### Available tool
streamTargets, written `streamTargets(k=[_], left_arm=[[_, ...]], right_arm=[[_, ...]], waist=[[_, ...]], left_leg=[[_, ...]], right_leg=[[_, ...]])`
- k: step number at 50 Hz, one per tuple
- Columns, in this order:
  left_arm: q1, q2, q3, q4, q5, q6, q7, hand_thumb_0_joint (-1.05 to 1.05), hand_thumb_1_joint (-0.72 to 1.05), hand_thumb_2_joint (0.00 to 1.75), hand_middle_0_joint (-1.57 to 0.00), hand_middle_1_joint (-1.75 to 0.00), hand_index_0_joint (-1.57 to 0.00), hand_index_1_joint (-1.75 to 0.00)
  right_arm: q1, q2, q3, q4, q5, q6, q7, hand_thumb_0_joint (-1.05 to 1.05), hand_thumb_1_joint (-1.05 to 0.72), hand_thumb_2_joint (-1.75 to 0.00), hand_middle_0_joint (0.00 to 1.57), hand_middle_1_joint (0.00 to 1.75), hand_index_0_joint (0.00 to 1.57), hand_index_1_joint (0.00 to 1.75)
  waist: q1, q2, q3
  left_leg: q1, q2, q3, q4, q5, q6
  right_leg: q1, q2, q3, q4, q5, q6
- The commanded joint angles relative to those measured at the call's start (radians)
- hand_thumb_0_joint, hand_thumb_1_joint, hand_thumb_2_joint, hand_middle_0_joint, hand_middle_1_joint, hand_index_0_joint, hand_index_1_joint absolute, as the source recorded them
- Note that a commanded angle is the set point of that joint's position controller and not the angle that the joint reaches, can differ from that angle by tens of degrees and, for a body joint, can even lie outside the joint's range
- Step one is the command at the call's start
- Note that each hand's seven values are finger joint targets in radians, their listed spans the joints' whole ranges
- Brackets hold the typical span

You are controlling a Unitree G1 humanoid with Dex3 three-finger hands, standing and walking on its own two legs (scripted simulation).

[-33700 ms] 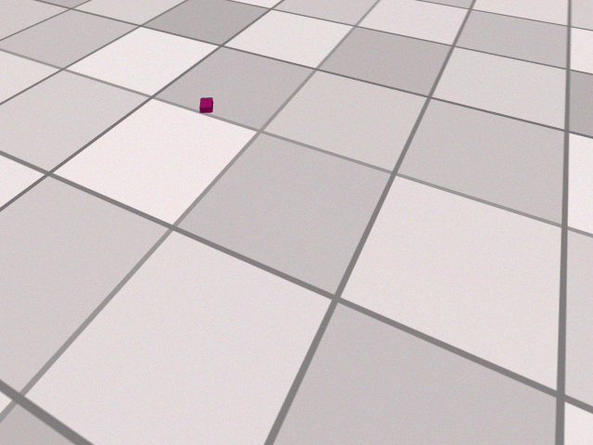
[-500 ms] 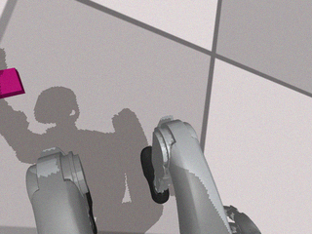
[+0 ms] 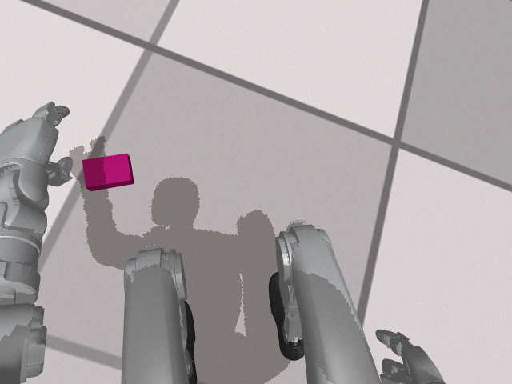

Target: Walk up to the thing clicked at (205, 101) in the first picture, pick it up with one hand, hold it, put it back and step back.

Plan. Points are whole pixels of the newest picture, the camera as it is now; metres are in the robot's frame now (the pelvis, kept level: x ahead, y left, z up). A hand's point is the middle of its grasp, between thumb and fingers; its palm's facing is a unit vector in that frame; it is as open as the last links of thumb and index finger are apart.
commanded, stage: home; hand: left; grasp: from above
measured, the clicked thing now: (108, 172) +0.53 +0.27 -0.40
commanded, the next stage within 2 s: none
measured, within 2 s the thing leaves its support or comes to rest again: neither
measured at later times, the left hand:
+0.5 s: hand (24, 258) +0.29 +0.21 +0.09, palm faces +0.00 -0.93 -0.36, open 7.4 cm
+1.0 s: hand out of the picture +0.23 +0.19 +0.26, palm faces +0.16 -0.96 -0.21, open 7.4 cm
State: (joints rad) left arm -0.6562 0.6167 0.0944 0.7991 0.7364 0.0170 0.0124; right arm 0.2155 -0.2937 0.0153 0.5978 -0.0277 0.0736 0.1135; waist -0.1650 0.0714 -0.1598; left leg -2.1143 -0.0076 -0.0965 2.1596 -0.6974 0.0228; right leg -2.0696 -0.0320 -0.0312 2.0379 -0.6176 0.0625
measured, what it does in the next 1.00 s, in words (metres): rises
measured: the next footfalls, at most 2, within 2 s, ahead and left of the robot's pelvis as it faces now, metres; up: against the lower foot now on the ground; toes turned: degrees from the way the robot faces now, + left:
none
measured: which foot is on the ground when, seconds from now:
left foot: down 0.00-1.00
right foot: down 0.00-1.00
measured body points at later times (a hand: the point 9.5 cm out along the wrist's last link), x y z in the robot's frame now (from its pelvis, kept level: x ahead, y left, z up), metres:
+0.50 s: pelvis +0.03 -0.01 +0.18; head +0.14 +0.02 +0.62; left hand +0.29 +0.26 +0.11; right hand +0.24 -0.23 +0.09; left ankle +0.07 +0.11 -0.38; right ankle +0.11 -0.15 -0.38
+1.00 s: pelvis +0.08 +0.00 +0.30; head +0.10 +0.00 +0.75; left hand +0.22 +0.24 +0.27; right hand +0.26 -0.23 +0.24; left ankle +0.07 +0.11 -0.38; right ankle +0.11 -0.15 -0.38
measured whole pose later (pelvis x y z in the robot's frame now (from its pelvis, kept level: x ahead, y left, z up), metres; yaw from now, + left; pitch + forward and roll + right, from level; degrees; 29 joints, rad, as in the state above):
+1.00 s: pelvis +0.08 +0.00 +0.30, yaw +6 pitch +12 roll -3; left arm 0.51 0.22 0.04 -0.15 -0.07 0.46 0.04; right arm 0.30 -0.22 0.04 0.51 0.02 -0.20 -0.19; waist -0.05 0.06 -0.19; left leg -0.72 0.03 -0.06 1.03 -0.51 0.00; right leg -0.69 -0.02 -0.06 0.93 -0.44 0.03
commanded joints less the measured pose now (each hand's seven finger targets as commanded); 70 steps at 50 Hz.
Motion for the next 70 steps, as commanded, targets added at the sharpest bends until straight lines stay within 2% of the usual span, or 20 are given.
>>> streamTargets(k=[1, 2, 5, 10, 11, 12, 15, 16, 18, 20, 22, 24, 28, 35, 42, 46, 51, 55, 62, 70], left_arm=[[-0.124, 0.143, 0.038, -0.384, -0.159, 0.024, -0.001, 0.0, 0.9, 0.9, -0.2, -0.3, -0.2, -0.3], [-0.099, 0.104, 0.017, -0.402, -0.19, 0.032, -0.003, 0.0, 0.9, 0.9, -0.2, -0.3, -0.2, -0.3], [-0.021, 0.092, 0.035, -0.472, -0.258, 0.061, 0.013, 0.0, 0.9, 0.9, -0.2, -0.3, -0.2, -0.3], [0.125, -0.002, 0.013, -0.579, -0.377, 0.117, 0.035, 0.0, 0.9, 0.9, -0.2, -0.3, -0.2, -0.3], [0.154, -0.002, 0.027, -0.578, -0.404, 0.134, 0.045, 0.0, 0.9, 0.9, -0.2, -0.3, -0.2, -0.3], [0.209, -0.049, 0.0, -0.582, -0.431, 0.147, 0.046, 0.0, 0.9, 0.9, -0.2, -0.3, -0.2, -0.3], [0.289, -0.072, 0.01, -0.64, -0.519, 0.182, 0.059, 0.0, 0.9, 0.9, -0.2, -0.3, -0.2, -0.3], [0.34, -0.088, 0.011, -0.619, -0.547, 0.197, 0.061, 0.0, 0.9, 0.9, -0.2, -0.3, -0.2, -0.3], [0.403, -0.1, 0.021, -0.658, -0.595, 0.218, 0.066, 0.0, 0.9, 0.9, -0.2, -0.3, -0.2, -0.3], [0.44, -0.126, 0.017, -0.708, -0.632, 0.234, 0.069, 0.0, 0.9, 0.9, -0.2, -0.3, -0.2, -0.3], [0.515, -0.144, 0.021, -0.742, -0.667, 0.258, 0.077, 0.0, 0.9, 0.9, -0.2, -0.3, -0.2, -0.3], [0.572, -0.181, 0.014, -0.76, -0.698, 0.279, 0.082, 0.0, 0.9, 0.9, -0.2, -0.3, -0.2, -0.3], [0.683, -0.211, 0.038, -0.819, -0.754, 0.316, 0.086, 0.0, 0.9, 0.9, -0.2, -0.3, -0.2, -0.3], [0.897, -0.27, 0.026, -0.948, -0.798, 0.36, 0.076, 0.0, 0.9, 0.9, -0.2, -0.3, -0.2, -0.3], [1.107, -0.3, 0.005, -1.075, -0.804, 0.393, 0.058, 0.0, 0.9, 0.9, -0.2, -0.3, -0.2, -0.3], [1.127, -0.303, -0.007, -1.111, -0.8, 0.399, 0.041, 0.0, 0.9, 0.9, -0.2, -0.3, -0.2, -0.3], [1.132, -0.301, -0.009, -1.124, -0.793, 0.398, 0.02, 0.0, 0.9, 0.9, -0.2, -0.3, -0.2, -0.3], [1.109, -0.295, -0.001, -1.117, -0.787, 0.389, 0.012, 0.0, 0.9, 0.9, -0.2, -0.3, -0.2, -0.3], [1.112, -0.293, -0.006, -1.122, -0.782, 0.378, 0.01, 0.0, 0.9, 0.9, -0.2, -0.3, -0.2, -0.3], [1.141, -0.295, -0.007, -1.11, -0.781, 0.379, 0.016, 0.0, 0.9, 0.9, -0.2, -0.3, -0.2, -0.3]], right_arm=[[0.107, -0.195, -0.105, -0.093, 0.027, -0.025, -0.035, 0.0, -0.9, -0.9, 0.2, 0.3, 0.2, 0.3], [0.097, -0.185, -0.107, -0.098, 0.03, -0.033, -0.042, 0.0, -0.9, -0.9, 0.2, 0.3, 0.2, 0.3], [0.058, -0.181, -0.104, -0.104, 0.043, -0.054, -0.064, 0.0, -0.9, -0.9, 0.2, 0.3, 0.2, 0.3], [0.002, -0.158, -0.096, -0.121, 0.059, -0.099, -0.105, 0.0, -0.9, -0.9, 0.2, 0.3, 0.2, 0.3], [-0.012, -0.15, -0.094, -0.119, 0.062, -0.109, -0.116, 0.0, -0.9, -0.9, 0.2, 0.3, 0.2, 0.3], [-0.022, -0.143, -0.09, -0.125, 0.064, -0.119, -0.123, 0.0, -0.9, -0.9, 0.2, 0.3, 0.2, 0.3], [-0.049, -0.125, -0.079, -0.136, 0.066, -0.145, -0.146, 0.0, -0.9, -0.9, 0.2, 0.3, 0.2, 0.3], [-0.06, -0.12, -0.075, -0.135, 0.067, -0.153, -0.153, 0.0, -0.9, -0.9, 0.2, 0.3, 0.2, 0.3], [-0.07, -0.109, -0.068, -0.15, 0.07, -0.168, -0.165, 0.0, -0.9, -0.9, 0.2, 0.3, 0.2, 0.3], [-0.07, -0.101, -0.063, -0.157, 0.07, -0.181, -0.177, 0.0, -0.9, -0.9, 0.2, 0.3, 0.2, 0.3], [-0.067, -0.087, -0.05, -0.166, 0.073, -0.193, -0.193, 0.0, -0.9, -0.9, 0.2, 0.3, 0.2, 0.3], [-0.057, -0.073, -0.041, -0.167, 0.073, -0.206, -0.208, 0.0, -0.9, -0.9, 0.2, 0.3, 0.2, 0.3], [-0.036, -0.059, -0.024, -0.169, 0.073, -0.234, -0.245, 0.0, -0.9, -0.9, 0.2, 0.3, 0.2, 0.3], [0.007, -0.045, -0.012, -0.2, 0.064, -0.276, -0.288, 0.0, -0.9, -0.9, 0.2, 0.3, 0.2, 0.3], [0.029, -0.032, -0.015, -0.23, 0.055, -0.309, -0.308, 0.0, -0.9, -0.9, 0.2, 0.3, 0.2, 0.3], [0.021, -0.037, -0.019, -0.235, 0.051, -0.325, -0.313, 0.0, -0.9, -0.9, 0.2, 0.3, 0.2, 0.3], [0.014, -0.043, -0.028, -0.23, 0.041, -0.349, -0.313, 0.0, -0.9, -0.9, 0.2, 0.3, 0.2, 0.3], [0.005, -0.047, -0.03, -0.225, 0.036, -0.362, -0.31, 0.0, -0.9, -0.9, 0.2, 0.3, 0.2, 0.3], [0.001, -0.051, -0.033, -0.21, 0.032, -0.37, -0.302, 0.0, -0.9, -0.9, 0.2, 0.3, 0.2, 0.3], [0.001, -0.052, -0.033, -0.208, 0.033, -0.367, -0.302, 0.0, -0.9, -0.9, 0.2, 0.3, 0.2, 0.3]], waist=[[0.018, 0.13, -0.651], [0.014, 0.126, -0.639], [0.036, 0.135, -0.602], [0.052, 0.134, -0.582], [0.057, 0.116, -0.57], [0.041, 0.097, -0.522], [0.047, 0.067, -0.511], [0.05, 0.043, -0.458], [0.062, 0.044, -0.441], [0.059, 0.049, -0.445], [0.074, 0.042, -0.431], [0.063, 0.015, -0.404], [0.082, 0.01, -0.352], [0.102, 0.017, -0.247], [0.113, -0.006, -0.175], [0.108, -0.027, -0.089], [0.103, -0.034, -0.055], [0.117, -0.038, -0.045], [0.117, 0.015, -0.087], [0.128, -0.004, -0.095]], left_leg=[[0.57, 0.002, 0.012, -0.412, 0.147, 0.007], [0.593, 0.006, 0.012, -0.44, 0.126, 0.008], [0.675, 0.012, -0.012, -0.523, 0.083, 0.0], [0.823, 0.017, -0.027, -0.649, 0.094, -0.011], [0.842, 0.016, -0.019, -0.663, 0.088, -0.01], [0.837, 0.014, -0.019, -0.689, 0.073, -0.008], [0.89, 0.01, -0.001, -0.737, 0.087, -0.004], [0.895, 0.013, -0.009, -0.767, 0.073, -0.004], [0.95, 0.014, -0.001, -0.811, 0.082, -0.005], [1.005, 0.015, -0.003, -0.85, 0.131, -0.007], [1.072, 0.017, -0.003, -0.896, 0.167, -0.009], [1.106, 0.017, 0.009, -0.932, 0.202, -0.006], [1.201, 0.018, 0.009, -1.024, 0.245, -0.008], [1.359, 0.014, 0.017, -1.177, 0.341, -0.015], [1.457, 0.008, 0.04, -1.26, 0.462, -0.014], [1.471, 0.008, 0.039, -1.308, 0.421, -0.01], [1.488, 0.006, 0.05, -1.32, 0.414, -0.009], [1.486, 0.005, 0.047, -1.327, 0.388, -0.01], [1.523, 0.009, 0.038, -1.335, 0.429, -0.021], [1.52, 0.013, 0.035, -1.334, 0.462, -0.024]], right_leg=[[0.46, 0.033, -0.061, -0.291, 0.138, -0.098], [0.479, 0.033, -0.058, -0.315, 0.128, -0.095], [0.505, 0.027, -0.054, -0.363, 0.108, -0.093], [0.607, 0.024, -0.045, -0.457, 0.124, -0.086], [0.634, 0.023, -0.038, -0.492, 0.114, -0.085], [0.655, 0.024, -0.036, -0.524, 0.101, -0.083], [0.768, 0.022, -0.018, -0.611, 0.103, -0.08], [0.777, 0.022, -0.016, -0.635, 0.09, -0.078], [0.838, 0.023, -0.008, -0.688, 0.091, -0.079], [0.895, 0.024, -0.009, -0.725, 0.132, -0.079], [0.961, 0.025, -0.009, -0.775, 0.16, -0.079], [1.032, 0.028, -0.004, -0.836, 0.189, -0.077], [1.147, 0.03, -0.005, -0.933, 0.223, -0.075], [1.317, 0.039, -0.023, -1.081, 0.302, -0.07], [1.453, 0.051, -0.042, -1.191, 0.39, -0.069], [1.453, 0.053, -0.052, -1.234, 0.351, -0.066], [1.458, 0.052, -0.058, -1.249, 0.343, -0.061], [1.463, 0.048, -0.057, -1.252, 0.318, -0.059], [1.479, 0.051, -0.058, -1.232, 0.347, -0.064], [1.49, 0.053, -0.059, -1.226, 0.364, -0.066]])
